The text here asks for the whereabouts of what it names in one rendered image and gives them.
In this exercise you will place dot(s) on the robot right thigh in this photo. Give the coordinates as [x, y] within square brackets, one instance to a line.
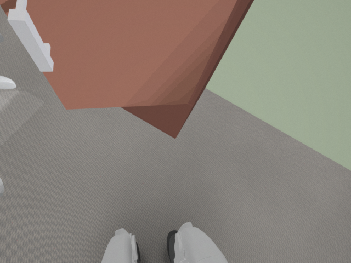
[194, 245]

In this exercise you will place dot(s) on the right robot shin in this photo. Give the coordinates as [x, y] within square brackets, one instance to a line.
[177, 259]

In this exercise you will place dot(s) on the cupboard door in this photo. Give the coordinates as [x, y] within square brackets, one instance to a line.
[124, 53]

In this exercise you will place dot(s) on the handle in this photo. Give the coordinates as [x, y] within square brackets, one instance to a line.
[23, 26]

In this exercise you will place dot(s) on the left robot hand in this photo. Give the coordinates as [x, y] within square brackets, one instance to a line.
[6, 83]

